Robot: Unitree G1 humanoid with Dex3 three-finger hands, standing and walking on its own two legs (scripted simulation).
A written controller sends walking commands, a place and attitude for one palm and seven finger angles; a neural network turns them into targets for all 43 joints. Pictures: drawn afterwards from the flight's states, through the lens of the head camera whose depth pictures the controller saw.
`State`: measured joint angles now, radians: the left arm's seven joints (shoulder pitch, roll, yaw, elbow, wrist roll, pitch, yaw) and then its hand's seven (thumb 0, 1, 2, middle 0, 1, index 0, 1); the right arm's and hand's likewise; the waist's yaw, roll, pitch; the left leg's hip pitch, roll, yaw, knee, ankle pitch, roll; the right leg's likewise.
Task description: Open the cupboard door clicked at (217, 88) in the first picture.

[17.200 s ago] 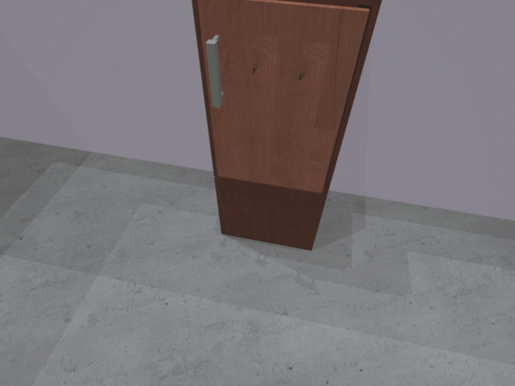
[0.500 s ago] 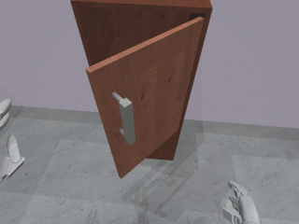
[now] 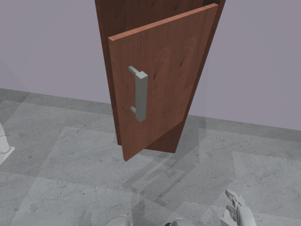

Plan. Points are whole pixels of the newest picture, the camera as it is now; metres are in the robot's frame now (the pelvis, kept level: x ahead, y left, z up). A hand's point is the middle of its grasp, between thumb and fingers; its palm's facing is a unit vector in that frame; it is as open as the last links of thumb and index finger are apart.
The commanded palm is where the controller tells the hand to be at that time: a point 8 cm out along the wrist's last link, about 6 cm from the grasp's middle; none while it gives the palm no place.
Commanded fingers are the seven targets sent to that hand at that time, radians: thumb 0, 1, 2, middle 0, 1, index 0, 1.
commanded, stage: step back with the hand held close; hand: left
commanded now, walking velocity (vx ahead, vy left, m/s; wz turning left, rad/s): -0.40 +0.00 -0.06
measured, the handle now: (136, 95) +0.44 +0.07 +0.10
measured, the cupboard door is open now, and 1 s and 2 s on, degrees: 48 48 48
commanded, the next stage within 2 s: stop stepping back and stand still in 0.46 s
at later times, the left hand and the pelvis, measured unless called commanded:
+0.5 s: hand (10, 185) +0.15 +0.23 +0.19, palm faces +0.34 -0.83 -0.45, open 7.4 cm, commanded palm +0.08 +0.28 +0.20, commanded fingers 0.00 0.90 0.90 -0.20 -0.30 -0.20 -0.30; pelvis -0.08 -0.01 +0.03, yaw -5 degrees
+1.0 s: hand out of the picture +0.03 +0.23 +0.19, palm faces +0.42 -0.82 -0.40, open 7.4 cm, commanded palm -0.03 +0.27 +0.20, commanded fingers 0.00 0.90 0.90 -0.20 -0.30 -0.20 -0.30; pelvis -0.18 -0.02 +0.02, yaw -3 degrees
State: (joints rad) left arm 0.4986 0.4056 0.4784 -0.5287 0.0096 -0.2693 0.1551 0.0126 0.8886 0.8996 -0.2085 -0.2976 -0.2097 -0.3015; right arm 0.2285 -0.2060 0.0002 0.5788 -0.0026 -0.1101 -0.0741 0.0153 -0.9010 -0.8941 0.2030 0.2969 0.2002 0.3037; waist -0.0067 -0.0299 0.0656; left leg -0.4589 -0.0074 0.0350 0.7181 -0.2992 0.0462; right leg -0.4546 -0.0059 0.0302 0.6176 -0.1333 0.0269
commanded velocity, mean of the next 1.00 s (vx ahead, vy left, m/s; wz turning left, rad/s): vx -0.10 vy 0.02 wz -0.02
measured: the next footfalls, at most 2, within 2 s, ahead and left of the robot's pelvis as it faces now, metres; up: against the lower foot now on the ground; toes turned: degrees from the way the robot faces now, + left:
right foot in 0.36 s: -0.09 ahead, -0.12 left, +0.00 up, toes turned -2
left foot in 0.54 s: -0.03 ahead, +0.08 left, +0.00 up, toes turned -2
